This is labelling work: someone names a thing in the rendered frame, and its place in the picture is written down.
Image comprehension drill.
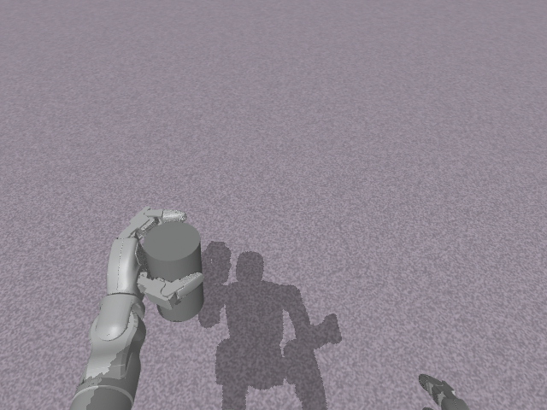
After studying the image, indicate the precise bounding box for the left robot arm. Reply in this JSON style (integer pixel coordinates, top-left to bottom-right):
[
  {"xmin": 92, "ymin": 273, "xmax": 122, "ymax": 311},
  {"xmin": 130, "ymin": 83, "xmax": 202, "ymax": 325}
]
[{"xmin": 69, "ymin": 293, "xmax": 146, "ymax": 410}]

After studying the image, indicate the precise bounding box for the left robot hand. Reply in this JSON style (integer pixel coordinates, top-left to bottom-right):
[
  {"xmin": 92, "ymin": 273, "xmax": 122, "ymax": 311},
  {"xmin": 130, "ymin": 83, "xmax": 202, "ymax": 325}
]
[{"xmin": 106, "ymin": 206, "xmax": 204, "ymax": 310}]

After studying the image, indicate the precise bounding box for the right robot hand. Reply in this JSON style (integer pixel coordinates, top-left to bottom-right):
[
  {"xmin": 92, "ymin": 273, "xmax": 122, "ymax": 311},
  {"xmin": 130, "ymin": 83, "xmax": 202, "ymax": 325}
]
[{"xmin": 419, "ymin": 374, "xmax": 470, "ymax": 410}]

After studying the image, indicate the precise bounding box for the can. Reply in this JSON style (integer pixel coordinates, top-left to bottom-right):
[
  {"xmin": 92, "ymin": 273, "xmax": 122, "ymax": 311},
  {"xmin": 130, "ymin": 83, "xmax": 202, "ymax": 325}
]
[{"xmin": 144, "ymin": 221, "xmax": 204, "ymax": 322}]

